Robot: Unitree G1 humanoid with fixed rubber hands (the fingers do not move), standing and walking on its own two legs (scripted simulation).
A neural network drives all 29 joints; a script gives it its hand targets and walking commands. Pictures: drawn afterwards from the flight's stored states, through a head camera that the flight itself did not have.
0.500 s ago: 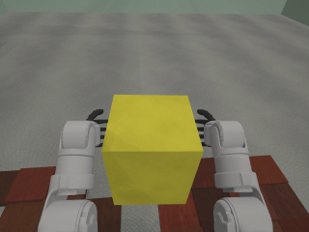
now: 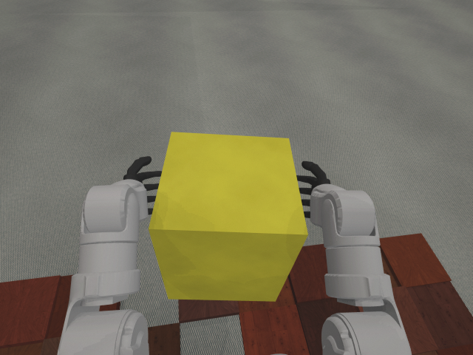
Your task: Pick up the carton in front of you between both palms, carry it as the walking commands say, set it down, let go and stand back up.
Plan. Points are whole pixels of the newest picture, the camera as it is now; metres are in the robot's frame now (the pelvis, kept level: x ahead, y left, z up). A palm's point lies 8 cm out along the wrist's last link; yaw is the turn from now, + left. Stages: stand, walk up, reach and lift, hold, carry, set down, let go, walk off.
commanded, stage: carry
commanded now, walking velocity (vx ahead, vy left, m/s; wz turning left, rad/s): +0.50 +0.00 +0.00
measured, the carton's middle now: (226, 221) +0.37 -0.01 +0.01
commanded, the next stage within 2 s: none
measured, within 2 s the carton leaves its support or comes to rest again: neither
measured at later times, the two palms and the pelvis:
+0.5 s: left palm (130, 86) +0.65 +0.18 +0.12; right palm (263, 82) +0.67 -0.11 +0.11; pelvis +0.34 +0.00 +0.02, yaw +2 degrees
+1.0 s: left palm (140, 3) +1.01 +0.20 +0.16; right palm (244, 6) +1.00 -0.10 +0.17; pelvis +0.63 +0.05 +0.03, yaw +1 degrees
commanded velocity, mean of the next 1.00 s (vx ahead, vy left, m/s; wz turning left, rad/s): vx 0.50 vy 0.00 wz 0.00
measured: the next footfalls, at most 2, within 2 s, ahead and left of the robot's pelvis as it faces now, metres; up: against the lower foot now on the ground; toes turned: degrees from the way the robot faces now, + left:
right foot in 0.18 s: +0.34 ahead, -0.08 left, -0.01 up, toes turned -7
left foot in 0.60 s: +0.59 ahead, +0.13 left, -0.01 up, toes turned +8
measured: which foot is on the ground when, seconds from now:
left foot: down 0.00-0.20, up 0.22-0.58, down 0.60-1.00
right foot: up 0.00-0.16, down 0.18-0.60, up 0.62-1.00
